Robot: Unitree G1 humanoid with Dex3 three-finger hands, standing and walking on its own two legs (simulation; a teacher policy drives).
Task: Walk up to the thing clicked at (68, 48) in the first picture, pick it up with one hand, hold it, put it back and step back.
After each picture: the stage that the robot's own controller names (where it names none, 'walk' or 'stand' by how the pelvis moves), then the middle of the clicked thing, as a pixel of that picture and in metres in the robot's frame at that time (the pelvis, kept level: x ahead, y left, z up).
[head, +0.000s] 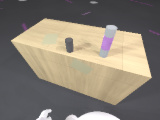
stand; (69, 45) +0.60 +0.22 +0.06
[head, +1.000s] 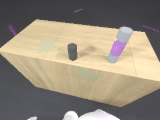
walk; (72, 52) +0.48 +0.15 +0.08
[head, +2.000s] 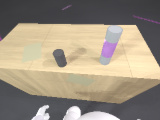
stand; (60, 58) +0.39 +0.23 +0.08
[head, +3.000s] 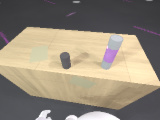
stand; (65, 61) +0.42 +0.21 +0.05
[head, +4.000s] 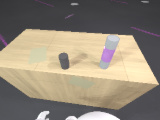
stand; (64, 61) +0.42 +0.22 +0.05
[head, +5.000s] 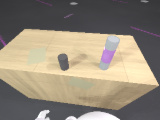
stand; (63, 62) +0.41 +0.22 +0.05
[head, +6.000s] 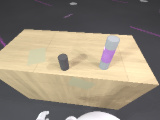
stand; (63, 62) +0.41 +0.22 +0.05
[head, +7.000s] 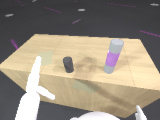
rise first; (68, 65) +0.40 +0.21 +0.06
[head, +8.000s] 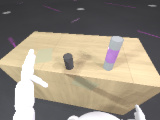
go down; (68, 61) +0.43 +0.20 +0.06
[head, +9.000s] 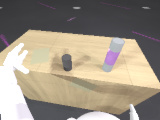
go down; (67, 63) +0.41 +0.20 +0.06
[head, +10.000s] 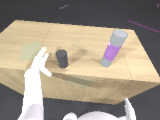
close in; (62, 59) +0.40 +0.20 +0.08
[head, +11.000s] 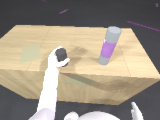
close; (62, 57) +0.42 +0.20 +0.09
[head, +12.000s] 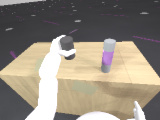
lift; (68, 48) +0.35 +0.14 +0.28
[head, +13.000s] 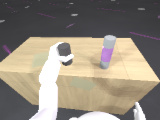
lift; (65, 54) +0.35 +0.17 +0.22
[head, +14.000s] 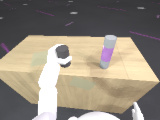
hold; (63, 56) +0.35 +0.18 +0.21
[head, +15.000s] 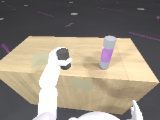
hold; (64, 59) +0.35 +0.18 +0.19
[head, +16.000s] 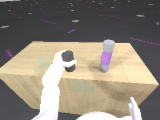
crouch; (68, 61) +0.34 +0.15 +0.19
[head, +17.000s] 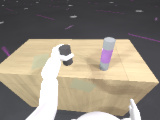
crouch; (66, 55) +0.38 +0.17 +0.20
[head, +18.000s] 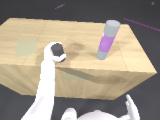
lower; (58, 53) +0.44 +0.21 +0.11
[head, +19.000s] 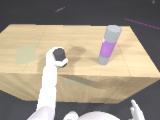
lower; (60, 58) +0.41 +0.20 +0.10
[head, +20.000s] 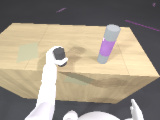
lower; (60, 57) +0.42 +0.21 +0.10
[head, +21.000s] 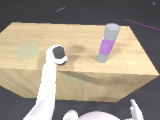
lower; (60, 56) +0.42 +0.21 +0.10
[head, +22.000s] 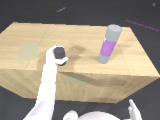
loosen; (60, 56) +0.42 +0.21 +0.10
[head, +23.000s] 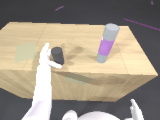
withdraw; (58, 56) +0.42 +0.22 +0.10
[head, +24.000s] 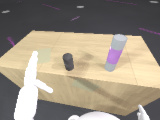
sink last; (68, 62) +0.40 +0.20 +0.08
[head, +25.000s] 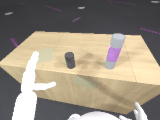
stand; (70, 60) +0.42 +0.21 +0.07
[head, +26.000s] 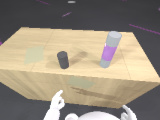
stand; (63, 60) +0.41 +0.21 +0.08
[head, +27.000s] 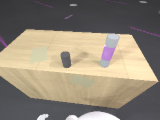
stand; (66, 60) +0.43 +0.21 +0.06
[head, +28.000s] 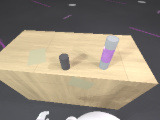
stand; (64, 62) +0.41 +0.21 +0.05
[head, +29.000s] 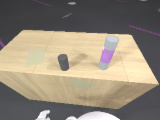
stand; (63, 62) +0.40 +0.22 +0.05
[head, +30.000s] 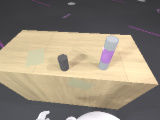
stand; (63, 63) +0.40 +0.22 +0.05
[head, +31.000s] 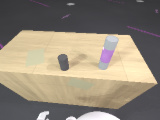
stand; (63, 62) +0.40 +0.22 +0.05
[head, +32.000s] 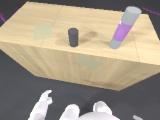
walk; (73, 38) +0.53 +0.17 +0.09
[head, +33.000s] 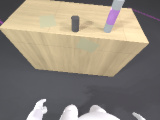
walk; (75, 24) +0.73 +0.20 +0.07
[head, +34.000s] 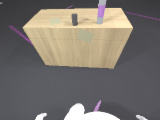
stand; (74, 19) +1.00 +0.30 +0.07
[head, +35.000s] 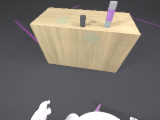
stand; (82, 21) +1.01 +0.18 +0.06
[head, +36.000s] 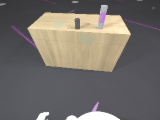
stand; (77, 24) +1.05 +0.22 +0.05
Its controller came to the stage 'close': yes
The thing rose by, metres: 0.22
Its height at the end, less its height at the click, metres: +0.00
